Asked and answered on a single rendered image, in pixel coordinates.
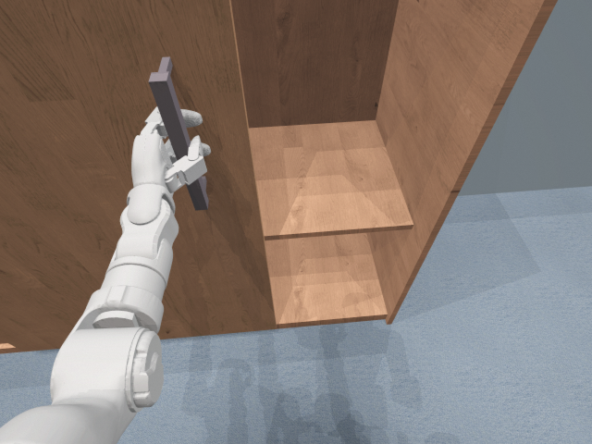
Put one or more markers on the left robot upper arm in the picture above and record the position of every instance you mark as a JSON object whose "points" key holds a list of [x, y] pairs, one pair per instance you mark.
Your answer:
{"points": [[103, 377]]}

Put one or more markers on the handle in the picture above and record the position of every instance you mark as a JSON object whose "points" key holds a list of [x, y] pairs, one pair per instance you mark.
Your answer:
{"points": [[168, 106]]}

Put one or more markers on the left robot hand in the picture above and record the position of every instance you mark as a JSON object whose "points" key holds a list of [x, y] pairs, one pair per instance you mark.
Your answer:
{"points": [[154, 162]]}

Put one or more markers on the left robot forearm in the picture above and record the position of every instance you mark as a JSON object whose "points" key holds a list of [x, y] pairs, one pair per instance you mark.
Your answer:
{"points": [[132, 292]]}

